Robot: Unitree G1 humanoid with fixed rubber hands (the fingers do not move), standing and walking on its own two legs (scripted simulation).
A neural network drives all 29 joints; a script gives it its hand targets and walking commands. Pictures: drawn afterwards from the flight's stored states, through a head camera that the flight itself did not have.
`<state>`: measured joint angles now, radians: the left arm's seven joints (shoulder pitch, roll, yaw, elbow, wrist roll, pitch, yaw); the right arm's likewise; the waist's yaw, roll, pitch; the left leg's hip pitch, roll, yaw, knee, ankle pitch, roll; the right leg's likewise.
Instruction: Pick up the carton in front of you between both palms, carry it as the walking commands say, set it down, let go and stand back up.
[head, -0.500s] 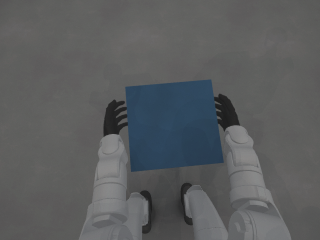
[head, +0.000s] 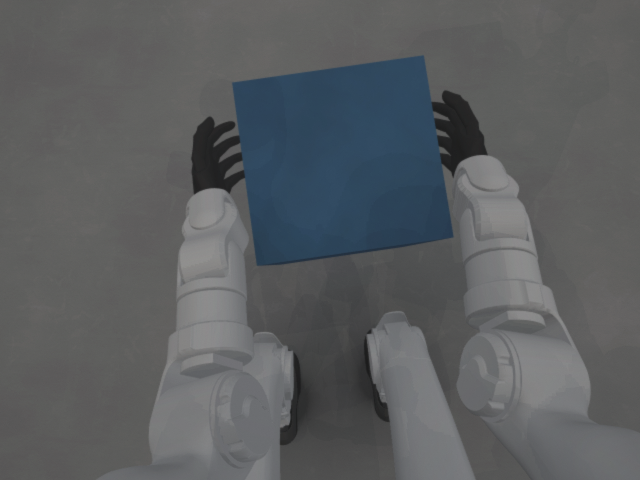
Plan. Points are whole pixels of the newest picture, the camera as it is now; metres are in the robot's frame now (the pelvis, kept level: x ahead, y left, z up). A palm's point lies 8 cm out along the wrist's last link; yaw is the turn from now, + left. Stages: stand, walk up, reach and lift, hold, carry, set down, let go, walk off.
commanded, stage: set down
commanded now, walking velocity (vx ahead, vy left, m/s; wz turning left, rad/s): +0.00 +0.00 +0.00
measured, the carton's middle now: (336, 183) +0.47 -0.05 -0.16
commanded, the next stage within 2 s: none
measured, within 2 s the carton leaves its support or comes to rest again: rests again in 1.26 s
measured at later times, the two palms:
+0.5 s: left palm (256, 194) +0.50 +0.07 -0.23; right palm (442, 171) +0.49 -0.23 -0.24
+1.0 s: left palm (267, 201) +0.52 +0.07 -0.35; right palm (422, 172) +0.53 -0.23 -0.35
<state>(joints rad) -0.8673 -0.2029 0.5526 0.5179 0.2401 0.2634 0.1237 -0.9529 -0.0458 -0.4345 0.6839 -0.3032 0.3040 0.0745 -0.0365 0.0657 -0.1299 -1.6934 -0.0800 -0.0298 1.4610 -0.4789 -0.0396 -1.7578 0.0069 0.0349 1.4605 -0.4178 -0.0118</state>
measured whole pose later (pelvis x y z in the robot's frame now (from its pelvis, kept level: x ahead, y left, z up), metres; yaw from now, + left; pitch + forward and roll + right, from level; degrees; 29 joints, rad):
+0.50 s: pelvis -0.01 +0.00 -0.11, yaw +1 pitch +46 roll +5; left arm -1.13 -0.10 0.53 0.63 0.15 0.24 0.19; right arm -1.23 -0.22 -0.31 0.82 -0.19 0.30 0.03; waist -0.04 0.07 0.01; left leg -2.08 -0.12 -0.02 1.85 -0.58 -0.07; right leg -2.16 0.03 0.05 1.85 -0.48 -0.01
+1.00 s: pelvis -0.02 +0.00 -0.19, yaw +2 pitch +38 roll +5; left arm -1.34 0.02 0.41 0.75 -0.02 0.22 0.27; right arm -1.51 -0.39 -0.12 1.01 -0.02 0.27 0.01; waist -0.05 0.07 0.34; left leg -2.17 -0.15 -0.02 2.14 -0.65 -0.10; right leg -2.26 0.01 0.04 2.14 -0.55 -0.03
